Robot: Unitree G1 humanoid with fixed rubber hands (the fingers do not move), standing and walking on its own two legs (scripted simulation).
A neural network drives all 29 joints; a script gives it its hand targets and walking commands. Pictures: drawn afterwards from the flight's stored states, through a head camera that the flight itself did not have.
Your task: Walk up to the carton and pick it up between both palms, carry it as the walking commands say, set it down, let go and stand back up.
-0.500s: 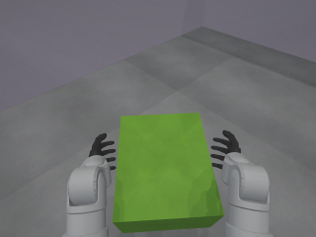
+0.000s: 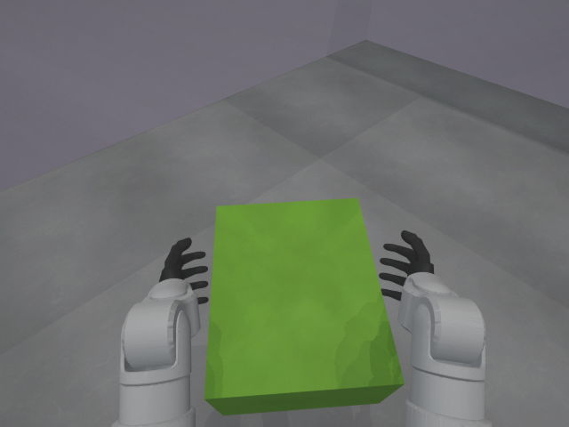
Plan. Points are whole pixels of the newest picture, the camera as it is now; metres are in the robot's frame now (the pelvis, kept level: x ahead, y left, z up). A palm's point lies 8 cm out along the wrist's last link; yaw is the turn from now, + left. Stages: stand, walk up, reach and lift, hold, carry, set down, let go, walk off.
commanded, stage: carry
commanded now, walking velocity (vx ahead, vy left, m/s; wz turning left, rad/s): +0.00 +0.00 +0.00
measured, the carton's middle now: (294, 300) +0.32 +0.00 -0.01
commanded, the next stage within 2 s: none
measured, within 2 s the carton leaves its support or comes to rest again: neither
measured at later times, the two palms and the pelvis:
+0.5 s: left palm (174, 291) +0.28 +0.16 +0.09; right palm (416, 284) +0.29 -0.15 +0.10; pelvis +0.00 +0.00 +0.00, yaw +0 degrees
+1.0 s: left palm (173, 289) +0.28 +0.16 +0.09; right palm (413, 283) +0.29 -0.15 +0.10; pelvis +0.00 +0.00 +0.00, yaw +0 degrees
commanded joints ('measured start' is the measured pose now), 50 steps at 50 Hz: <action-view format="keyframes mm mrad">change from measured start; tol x2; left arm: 1 -541 -1045 -678 -194 -454 -57 -308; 50 -515 -1042 -688 -192 -444 -78 -314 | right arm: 1 -358 1058 663 -100 422 -39 270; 50 -323 1053 678 -112 414 -61 286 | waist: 1 6 -2 -395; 50 8 -24 -403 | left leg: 1 -96 130 -112 -111 129 61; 19 -119 118 -105 -117 51 74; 50 -113 113 -96 -97 61 80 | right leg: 1 403 -115 180 -45 -31 2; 20 397 -115 197 -77 -114 2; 50 407 -116 203 -74 -99 3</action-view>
